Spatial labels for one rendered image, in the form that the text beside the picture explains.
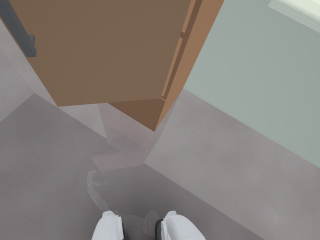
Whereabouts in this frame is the robot left thigh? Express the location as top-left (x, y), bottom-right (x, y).
top-left (91, 215), bottom-right (124, 240)

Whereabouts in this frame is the cupboard door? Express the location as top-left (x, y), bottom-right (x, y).
top-left (0, 0), bottom-right (191, 107)

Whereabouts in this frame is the right robot shin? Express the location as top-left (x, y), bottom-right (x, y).
top-left (161, 211), bottom-right (177, 240)

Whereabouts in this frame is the handle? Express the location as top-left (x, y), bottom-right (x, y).
top-left (0, 0), bottom-right (37, 58)

